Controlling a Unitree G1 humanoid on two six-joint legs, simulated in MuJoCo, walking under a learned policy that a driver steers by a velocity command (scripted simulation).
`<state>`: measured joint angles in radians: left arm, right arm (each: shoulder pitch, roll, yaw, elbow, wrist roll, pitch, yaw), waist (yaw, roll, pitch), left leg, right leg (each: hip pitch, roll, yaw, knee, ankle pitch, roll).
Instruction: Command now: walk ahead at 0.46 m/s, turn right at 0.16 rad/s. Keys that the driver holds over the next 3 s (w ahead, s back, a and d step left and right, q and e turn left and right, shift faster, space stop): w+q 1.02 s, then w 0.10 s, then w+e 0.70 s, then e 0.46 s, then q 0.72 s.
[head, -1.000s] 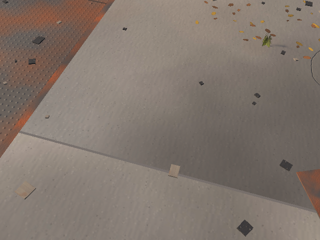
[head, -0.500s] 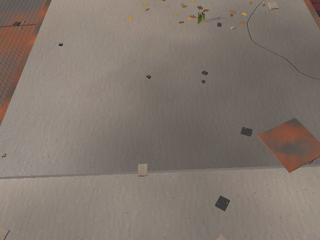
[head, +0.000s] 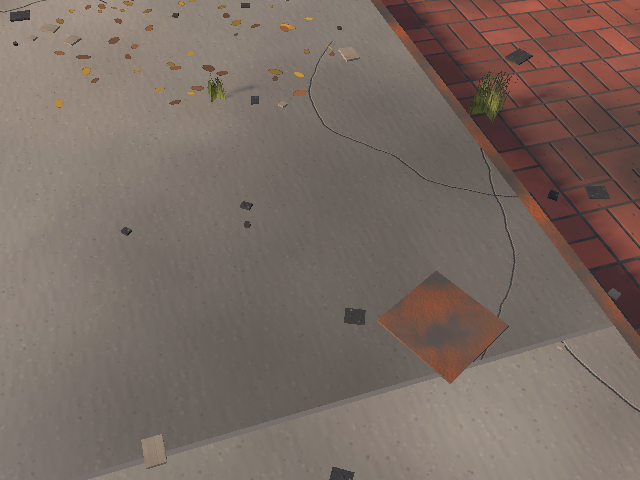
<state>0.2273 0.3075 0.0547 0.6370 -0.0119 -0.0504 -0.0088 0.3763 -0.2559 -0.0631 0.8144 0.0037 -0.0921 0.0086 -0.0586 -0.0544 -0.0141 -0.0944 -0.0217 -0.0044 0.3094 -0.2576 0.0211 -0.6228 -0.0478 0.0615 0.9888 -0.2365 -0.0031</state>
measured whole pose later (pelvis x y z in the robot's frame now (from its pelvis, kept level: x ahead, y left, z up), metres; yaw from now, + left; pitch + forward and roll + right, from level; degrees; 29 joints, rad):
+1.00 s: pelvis +0.51 +0.08 +0.00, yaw +29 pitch +2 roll -1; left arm 0.09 0.31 0.05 0.66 0.02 -0.09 0.00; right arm 0.33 -0.28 -0.06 0.70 0.01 -0.05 0.00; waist -0.06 -0.03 0.05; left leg -0.19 -0.11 -0.09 0.36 -0.19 0.10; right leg -0.66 -0.10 0.09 0.85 -0.13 0.06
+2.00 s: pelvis +0.99 +0.30 +0.00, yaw +10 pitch +1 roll +2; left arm 0.15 0.32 0.07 0.64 -0.01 -0.02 -0.02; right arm 0.28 -0.29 -0.07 0.80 0.00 -0.07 -0.01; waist -0.07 -0.05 0.06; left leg -0.07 -0.02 0.12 0.29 -0.24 0.02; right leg -0.67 -0.08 0.03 0.81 -0.09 0.03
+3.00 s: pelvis +1.14 +0.34 -0.01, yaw +15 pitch +1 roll -1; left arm 0.16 0.29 0.08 0.69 0.00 0.02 0.04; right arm 0.15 -0.31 -0.07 0.64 0.02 0.06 0.01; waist 0.02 0.00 0.05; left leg -0.43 0.04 0.02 0.84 -0.41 -0.05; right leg -0.27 -0.07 -0.15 0.50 -0.24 0.01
